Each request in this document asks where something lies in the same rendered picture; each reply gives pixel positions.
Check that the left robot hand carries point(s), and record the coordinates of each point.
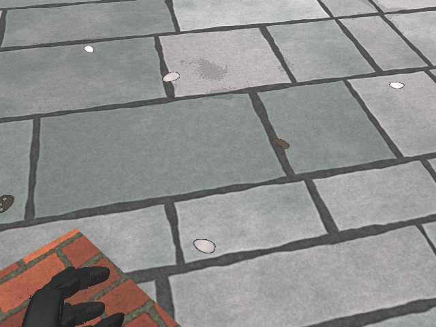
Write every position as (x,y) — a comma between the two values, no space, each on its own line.
(47,309)

